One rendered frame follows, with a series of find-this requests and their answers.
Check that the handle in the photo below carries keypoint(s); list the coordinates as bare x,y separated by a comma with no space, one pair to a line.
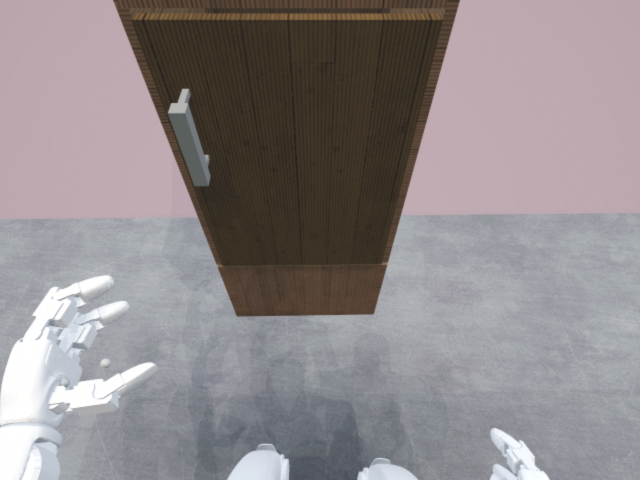
188,139

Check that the cupboard door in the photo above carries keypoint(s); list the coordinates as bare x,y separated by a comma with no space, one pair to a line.
308,120

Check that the robot left shin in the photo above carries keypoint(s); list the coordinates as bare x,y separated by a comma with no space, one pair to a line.
266,447

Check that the left robot hand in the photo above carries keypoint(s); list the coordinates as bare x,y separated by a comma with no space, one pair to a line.
30,391

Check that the robot right shin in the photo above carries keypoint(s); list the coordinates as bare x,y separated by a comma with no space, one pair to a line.
380,461

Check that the robot shin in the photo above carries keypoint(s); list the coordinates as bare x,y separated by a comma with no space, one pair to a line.
380,461
266,447

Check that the left robot forearm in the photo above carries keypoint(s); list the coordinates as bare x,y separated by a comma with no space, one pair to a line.
28,452

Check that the right robot hand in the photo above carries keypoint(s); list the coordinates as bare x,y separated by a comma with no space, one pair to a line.
519,458

